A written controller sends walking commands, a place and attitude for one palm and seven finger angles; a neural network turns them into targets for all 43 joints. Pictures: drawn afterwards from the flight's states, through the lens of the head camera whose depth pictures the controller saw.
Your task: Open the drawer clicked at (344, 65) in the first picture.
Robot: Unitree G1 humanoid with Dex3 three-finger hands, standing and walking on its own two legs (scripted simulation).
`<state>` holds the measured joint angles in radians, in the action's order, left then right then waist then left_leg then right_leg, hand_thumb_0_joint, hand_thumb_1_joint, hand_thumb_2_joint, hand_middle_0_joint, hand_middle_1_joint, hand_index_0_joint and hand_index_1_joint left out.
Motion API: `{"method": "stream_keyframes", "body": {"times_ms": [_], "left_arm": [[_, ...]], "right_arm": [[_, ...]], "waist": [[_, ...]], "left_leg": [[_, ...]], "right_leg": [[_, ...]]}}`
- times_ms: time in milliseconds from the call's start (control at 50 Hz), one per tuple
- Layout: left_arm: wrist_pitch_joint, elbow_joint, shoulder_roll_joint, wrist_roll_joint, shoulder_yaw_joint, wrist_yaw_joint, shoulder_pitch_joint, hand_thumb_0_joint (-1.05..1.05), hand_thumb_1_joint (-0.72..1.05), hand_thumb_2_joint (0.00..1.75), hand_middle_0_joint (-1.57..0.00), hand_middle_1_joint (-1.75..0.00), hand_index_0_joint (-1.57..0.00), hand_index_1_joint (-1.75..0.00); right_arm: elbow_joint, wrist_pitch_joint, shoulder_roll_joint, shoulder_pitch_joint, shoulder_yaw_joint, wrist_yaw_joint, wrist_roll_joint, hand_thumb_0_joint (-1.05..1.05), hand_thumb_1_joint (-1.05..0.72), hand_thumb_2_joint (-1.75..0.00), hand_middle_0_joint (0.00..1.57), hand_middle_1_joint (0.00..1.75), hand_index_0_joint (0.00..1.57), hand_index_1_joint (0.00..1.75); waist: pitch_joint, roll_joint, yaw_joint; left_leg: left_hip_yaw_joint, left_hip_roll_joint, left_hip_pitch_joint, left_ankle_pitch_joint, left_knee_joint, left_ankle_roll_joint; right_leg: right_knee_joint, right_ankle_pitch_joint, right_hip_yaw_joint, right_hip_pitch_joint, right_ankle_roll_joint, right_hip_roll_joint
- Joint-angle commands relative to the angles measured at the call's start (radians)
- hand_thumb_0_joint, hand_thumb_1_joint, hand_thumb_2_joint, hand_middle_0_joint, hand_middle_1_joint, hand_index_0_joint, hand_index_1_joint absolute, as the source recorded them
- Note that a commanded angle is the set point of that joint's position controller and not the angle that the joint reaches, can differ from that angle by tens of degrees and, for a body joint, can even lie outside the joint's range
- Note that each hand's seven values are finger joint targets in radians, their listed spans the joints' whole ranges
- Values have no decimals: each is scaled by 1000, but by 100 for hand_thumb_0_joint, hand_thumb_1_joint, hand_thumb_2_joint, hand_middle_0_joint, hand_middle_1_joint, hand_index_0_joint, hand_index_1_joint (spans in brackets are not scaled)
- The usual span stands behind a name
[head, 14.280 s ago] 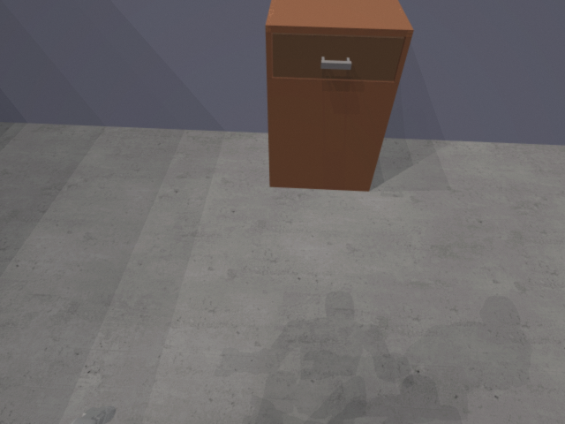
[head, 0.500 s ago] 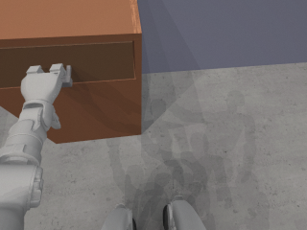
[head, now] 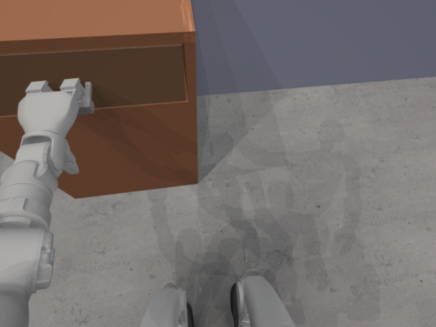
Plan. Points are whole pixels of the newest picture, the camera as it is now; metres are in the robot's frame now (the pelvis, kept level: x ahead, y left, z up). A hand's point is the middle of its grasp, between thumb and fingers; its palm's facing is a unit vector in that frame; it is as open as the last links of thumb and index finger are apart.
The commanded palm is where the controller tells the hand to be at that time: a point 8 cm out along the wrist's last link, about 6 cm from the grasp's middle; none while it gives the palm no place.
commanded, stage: lower the fingers behind the handle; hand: left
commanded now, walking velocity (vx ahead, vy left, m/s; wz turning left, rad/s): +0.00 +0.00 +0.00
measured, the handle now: (62, 98) +0.54 +0.27 +0.00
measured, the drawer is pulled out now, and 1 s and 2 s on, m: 0.00 0.00 0.13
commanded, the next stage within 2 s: close the thumb around the handle in 0.06 s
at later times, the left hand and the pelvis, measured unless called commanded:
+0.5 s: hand (66, 127) +0.49 +0.27 -0.02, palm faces -0.09 -0.04 -1.00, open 10.5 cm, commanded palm +0.48 +0.26 +0.03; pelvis +0.01 +0.00 +0.00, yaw +0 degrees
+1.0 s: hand (66, 127) +0.49 +0.27 -0.02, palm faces -0.08 -0.04 -1.00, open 5.5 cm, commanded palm +0.47 +0.26 +0.03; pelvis +0.02 +0.00 +0.01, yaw +0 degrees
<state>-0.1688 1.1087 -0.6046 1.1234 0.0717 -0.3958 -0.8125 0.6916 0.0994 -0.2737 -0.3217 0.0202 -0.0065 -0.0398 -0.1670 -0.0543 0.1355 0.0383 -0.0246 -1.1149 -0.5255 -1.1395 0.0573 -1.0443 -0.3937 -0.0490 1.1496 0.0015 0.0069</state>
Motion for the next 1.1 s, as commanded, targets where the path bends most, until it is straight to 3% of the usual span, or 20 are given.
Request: {"method": "stream_keyframes", "body": {"times_ms": [0, 60, 140, 220, 360, 440, 520, 540, 560, 640, 660, 680, 720, 780, 900, 920, 960, 1020, 1040, 1080], "left_arm": [[8, -132, -305, -14, 80, -34, -337, 0, -50, 30, -30, -120, -30, -120], [19, -122, -264, -11, 53, -39, -331, 0, -50, 30, -30, -120, -30, -120], [34, -128, -257, -8, 39, -44, -378, 0, -50, 30, -30, -120, -30, -120], [40, -138, -241, -14, 28, -34, -391, 0, -28, 40, -32, -122, -32, -122], [16, -158, -245, -13, 45, -20, -327, 0, 12, 56, -34, -127, -34, -127], [6, -143, -232, -18, 42, -23, -298, 0, 34, 66, -36, -129, -36, -129], [-1, -187, -239, -15, 60, -40, -294, 0, 56, 76, -38, -131, -38, -131], [1, -187, -213, -17, 44, -43, -287, 0, 62, 78, -38, -132, -38, -132], [1, -196, -234, -16, 65, -47, -278, 0, 68, 80, -38, -133, -38, -133], [12, -197, -203, -19, 49, -55, -263, 0, 90, 90, -40, -135, -40, -135], [14, -196, -199, -20, 50, -55, -250, 0, 90, 90, -40, -135, -40, -135], [20, -186, -229, -17, 70, -54, -231, 0, 90, 90, -40, -135, -40, -135], [21, -201, -196, -15, 43, -57, -268, 0, 90, 90, -40, -135, -40, -135], [23, -178, -201, -21, 46, -52, -247, 0, 90, 90, -40, -135, -40, -135], [13, -188, -272, -23, 96, -41, -224, 0, 90, 90, -40, -135, -40, -135], [13, -185, -259, -23, 85, -42, -210, 0, 90, 90, -40, -135, -40, -135], [17, -158, -228, -24, 65, -42, -199, 0, 90, 90, -40, -135, -40, -135], [11, -183, -246, -26, 93, -42, -127, 0, 90, 90, -40, -135, -40, -135], [13, -185, -205, -32, 68, -42, -120, 0, 90, 90, -40, -135, -40, -135], [10, -214, -222, -33, 87, -45, -89, 0, 90, 90, -40, -135, -40, -135]], "right_arm": [[-30, -9, -190, -177, 63, -12, -8, 0, -90, -90, 20, 30, 20, 30], [-28, -9, -186, -185, 66, -8, -8, 0, -90, -90, 20, 30, 20, 30], [-23, -8, -188, -193, 66, -7, -7, 0, -90, -90, 20, 30, 20, 30], [-24, -8, -185, -194, 66, -9, -8, 0, -90, -90, 20, 30, 20, 30], [-29, -9, -180, -187, 67, -9, -11, 0, -90, -90, 20, 30, 20, 30], [-30, -5, -177, -182, 65, -6, -10, 0, -90, -90, 20, 30, 20, 30], [-27, -3, -177, -189, 73, -2, -14, 0, -90, -90, 20, 30, 20, 30], [-24, -2, -173, -188, 76, 1, -15, 0, -90, -90, 20, 30, 20, 30], [-23, 1, -176, -188, 76, 2, -16, 0, -90, -90, 20, 30, 20, 30], [-19, 6, -174, -188, 80, 8, -17, 0, -90, -90, 20, 30, 20, 30], [-19, 6, -173, -187, 82, 8, -16, 0, -90, -90, 20, 30, 20, 30], [-18, 10, -179, -182, 77, 8, -16, 0, -90, -90, 20, 30, 20, 30], [-17, 11, -174, -183, 80, 8, -16, 0, -90, -90, 20, 30, 20, 30], [-19, 12, -174, -177, 78, 5, -15, 0, -90, -90, 20, 30, 20, 30], [-28, 18, -180, -164, 72, 1, -16, 0, -90, -90, 20, 30, 20, 30], [-33, 19, -177, -167, 71, 2, -13, 0, -90, -90, 20, 30, 20, 30], [-33, 17, -175, -162, 73, 2, -11, 0, -90, -90, 20, 30, 20, 30], [-45, 20, -176, -157, 74, 4, -11, 0, -90, -90, 20, 30, 20, 30], [-49, 20, -171, -153, 76, 5, -9, 0, -90, -90, 20, 30, 20, 30], [-53, 21, -173, -148, 76, 7, -6, 0, -90, -90, 20, 30, 20, 30]], "waist": [[-472, -40, 7], [-476, -57, 11], [-478, -82, 19], [-488, -78, 29], [-500, -74, 6], [-457, -62, 3], [-515, -82, -6], [-503, -94, -4], [-507, -87, -14], [-506, -79, -12], [-512, -63, -10], [-501, -66, -24], [-492, -79, -6], [-464, -36, -3], [-483, -53, -30], [-497, -65, -33], [-440, -25, -19], [-506, -48, -55], [-483, -37, -47], [-495, -38, -64]], "left_leg": [[-71, 25, 293, 382, 131, -8], [-81, 22, 328, 415, 133, -15], [-89, 21, 353, 423, 138, -19], [-85, 19, 364, 445, 136, -17], [-76, 20, 368, 466, 137, -15], [-73, 21, 341, 452, 138, -15], [-80, 16, 394, 522, 135, -21], [-77, 15, 402, 536, 134, -23], [-77, 13, 404, 541, 136, -24], [-80, 12, 422, 566, 143, -25], [-75, 12, 421, 564, 140, -22], [-75, 14, 407, 556, 147, -25], [-79, 10, 430, 576, 148, -25], [-63, 16, 380, 528, 150, -16], [-59, 20, 369, 532, 150, -16], [-58, 23, 374, 541, 147, -18], [-52, 21, 342, 503, 147, -14], [-52, 24, 374, 541, 152, -18], [-50, 22, 375, 538, 156, -18], [-51, 20, 382, 543, 165, -19]], "right_leg": [[88, 208, 9, -291, -37, 40], [86, 213, -1, -269, -37, 41], [89, 207, -4, -253, -39, 40], [94, 231, -2, -268, -36, 41], [96, 260, 3, -302, -39, 43], [97, 253, 2, -297, -40, 44], [86, 293, 0, -305, -40, 45], [90, 300, -2, -300, -41, 45], [89, 303, -2, -311, -41, 45], [95, 322, -4, -321, -40, 46], [98, 329, -2, -329, -39, 46], [96, 322, -2, -336, -41, 46], [101, 327, -4, -317, -40, 46], [110, 332, 4, -350, -38, 45], [95, 347, 10, -374, -40, 42], [92, 349, 11, -374, -40, 42], [101, 331, 9, -360, -38, 43], [89, 356, 12, -393, -41, 43], [97, 355, 9, -389, -40, 44], [97, 359, 9, -408, -41, 44]]}}
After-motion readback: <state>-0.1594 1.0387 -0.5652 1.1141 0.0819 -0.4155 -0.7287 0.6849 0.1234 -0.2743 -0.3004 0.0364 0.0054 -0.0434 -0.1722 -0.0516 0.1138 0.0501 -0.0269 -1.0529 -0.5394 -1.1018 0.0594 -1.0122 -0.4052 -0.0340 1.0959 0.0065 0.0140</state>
